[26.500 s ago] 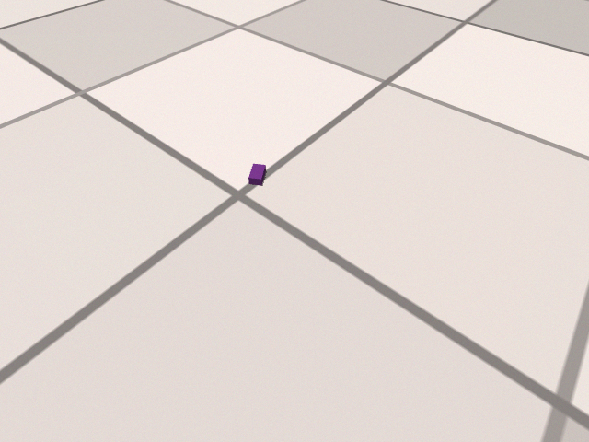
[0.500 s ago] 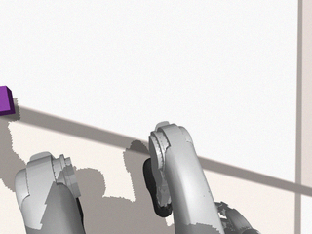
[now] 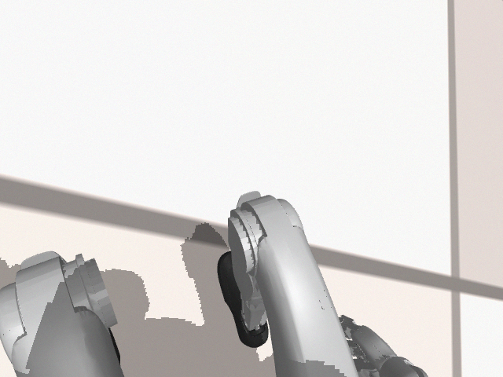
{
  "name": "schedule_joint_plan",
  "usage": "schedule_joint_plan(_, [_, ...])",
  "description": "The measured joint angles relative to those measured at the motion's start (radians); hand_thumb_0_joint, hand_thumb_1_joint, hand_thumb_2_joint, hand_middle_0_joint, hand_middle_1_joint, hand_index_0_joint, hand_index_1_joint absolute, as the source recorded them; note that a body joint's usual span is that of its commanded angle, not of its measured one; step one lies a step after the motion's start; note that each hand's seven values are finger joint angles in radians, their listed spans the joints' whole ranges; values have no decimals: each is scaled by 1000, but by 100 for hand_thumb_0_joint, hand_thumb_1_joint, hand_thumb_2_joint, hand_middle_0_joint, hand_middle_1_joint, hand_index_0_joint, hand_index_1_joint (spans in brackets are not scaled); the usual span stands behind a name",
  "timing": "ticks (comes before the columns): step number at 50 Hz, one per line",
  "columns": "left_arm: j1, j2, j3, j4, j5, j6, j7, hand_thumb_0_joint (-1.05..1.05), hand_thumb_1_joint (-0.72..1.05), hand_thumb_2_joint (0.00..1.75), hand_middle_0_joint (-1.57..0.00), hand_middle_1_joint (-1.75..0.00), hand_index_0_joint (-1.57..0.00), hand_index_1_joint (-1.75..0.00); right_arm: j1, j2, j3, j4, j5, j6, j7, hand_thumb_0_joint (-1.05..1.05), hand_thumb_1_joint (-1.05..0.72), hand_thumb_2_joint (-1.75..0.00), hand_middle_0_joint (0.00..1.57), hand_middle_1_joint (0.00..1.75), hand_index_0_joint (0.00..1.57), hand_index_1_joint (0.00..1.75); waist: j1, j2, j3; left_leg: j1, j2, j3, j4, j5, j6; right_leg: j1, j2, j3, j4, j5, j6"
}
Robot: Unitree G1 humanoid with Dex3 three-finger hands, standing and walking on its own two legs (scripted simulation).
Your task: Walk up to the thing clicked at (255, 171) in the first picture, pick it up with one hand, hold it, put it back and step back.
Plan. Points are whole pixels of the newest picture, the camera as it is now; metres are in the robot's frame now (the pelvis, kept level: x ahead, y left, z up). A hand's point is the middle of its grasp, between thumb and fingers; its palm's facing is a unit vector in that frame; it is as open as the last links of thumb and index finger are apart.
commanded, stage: rest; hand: left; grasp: from above
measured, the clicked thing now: out of the picture +0.45 +0.32 -0.26
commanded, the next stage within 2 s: open in 0.56 s
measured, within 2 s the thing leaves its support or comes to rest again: rests again in 0.22 s
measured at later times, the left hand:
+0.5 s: hand out of the picture +0.44 +0.33 -0.23, palm faces -0.45 -0.12 -0.89, open 9.2 cm
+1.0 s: hand out of the picture +0.44 +0.33 -0.23, palm faces -0.45 -0.12 -0.88, open 9.8 cm
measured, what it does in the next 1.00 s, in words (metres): stands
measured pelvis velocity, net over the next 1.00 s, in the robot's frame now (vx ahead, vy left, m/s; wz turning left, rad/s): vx -0.01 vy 0.00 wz -0.03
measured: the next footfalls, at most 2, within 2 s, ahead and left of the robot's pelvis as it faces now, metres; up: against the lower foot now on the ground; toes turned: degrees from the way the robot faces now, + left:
none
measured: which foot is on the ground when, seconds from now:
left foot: down 0.00-1.00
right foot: down 0.00-1.00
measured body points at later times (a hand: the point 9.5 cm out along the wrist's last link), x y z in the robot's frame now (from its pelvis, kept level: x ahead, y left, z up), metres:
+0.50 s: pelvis +0.00 +0.00 +0.00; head +0.25 +0.13 +0.34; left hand +0.46 +0.33 -0.18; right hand +0.05 -0.26 -0.06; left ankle +0.05 +0.13 -0.26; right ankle +0.11 -0.15 -0.26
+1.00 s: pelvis -0.01 +0.00 -0.01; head +0.25 +0.13 +0.34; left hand +0.46 +0.33 -0.18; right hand +0.05 -0.26 -0.06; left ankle +0.05 +0.13 -0.26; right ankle +0.11 -0.15 -0.26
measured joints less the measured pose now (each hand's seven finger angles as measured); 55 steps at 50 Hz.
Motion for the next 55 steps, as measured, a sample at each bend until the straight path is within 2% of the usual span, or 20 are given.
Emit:
schedule_joint_plan(3, [-4, 6, -16, 16, -1, 3, 5, 1, 13, 28, -84, -32, -87, -29, -5, -4, 5, 1, -8, -4, 5, 0, -91, -90, 21, 30, 20, 30, -2, -4, 0, 2, 0, -2, 5, -2, 0, 2, 1, -1, 3, -1, 2])
schedule_joint_plan(14, [-10, 43, -9, 56, 3, -5, 18, 1, 12, 28, -85, -31, -88, -29, -19, -13, 26, -3, -27, -28, 16, 0, -91, -90, 21, 30, 20, 30, -14, -19, 24, 10, 1, -15, 21, -5, 2, 15, 6, -10, 8, 3, 3])
schedule_joint_plan(16, [-15, 44, -29, 60, 1, -4, 19, 1, 12, 28, -85, -31, -87, -29, -18, -14, 31, -3, -31, -32, 19, 0, -91, -90, 20, 30, 20, 30, -15, -22, 27, 12, 1, -16, 23, -5, 2, 17, 7, -11, 8, 4, 4])
schedule_joint_plan(21, [-13, 51, -22, 68, 5, -9, 34, 1, 12, 29, -85, -31, -87, -29, -17, -16, 46, -2, -35, -41, 26, 0, -91, -90, 21, 30, 20, 30, -20, -24, 33, 15, 3, -21, 29, -9, 3, 21, 10, -15, 8, 5, 4])
schedule_joint_plan(26, [-24, 54, -46, 92, -4, -3, 53, 1, 12, 29, -85, -31, -87, -29, -19, -17, 61, -1, -39, -49, 30, 0, -91, -90, 21, 30, 20, 30, -25, -24, 34, 13, 4, -26, 32, -7, 7, 22, 12, -19, 5, 9, 6])
schedule_joint_plan(31, [-29, 66, -35, 111, 0, -3, 64, 1, 12, 30, -84, -32, -87, -29, -21, -22, 73, -8, -42, -59, 35, 0, -91, -90, 21, 30, 20, 30, -30, -25, 38, 12, 4, -28, 36, -4, 8, 22, 14, -22, 7, 12, -2])
schedule_joint_plan(36, [-36, 71, -45, 123, -6, 1, 62, 0, 12, 32, -84, -32, -86, -30, -24, -27, 80, -15, -47, -69, 38, 0, -91, -91, 21, 30, 20, 30, -32, -25, 45, 13, 5, -30, 41, -4, 11, 25, 17, -22, 8, 14, 5])
schedule_joint_plan(48, [-28, 75, -57, 120, -13, 5, 58, 0, 9, 50, -69, -47, -69, -47, -29, -33, 93, -21, -48, -82, 43, 0, -91, -90, 21, 30, 20, 30, -34, -37, 48, 21, 4, -38, 39, -2, 6, 32, 17, -30, 3, 19, 3])
schedule_joint_plan(55, [-29, 86, -45, 107, -12, 2, 58, 0, 1, 58, -57, -57, -57, -57, -32, -39, 92, -21, -52, -89, 48, 0, -91, -90, 21, 30, 20, 30, -33, -38, 57, 18, 2, -40, 42, -3, 6, 31, 16, -32, 4, 17, 1])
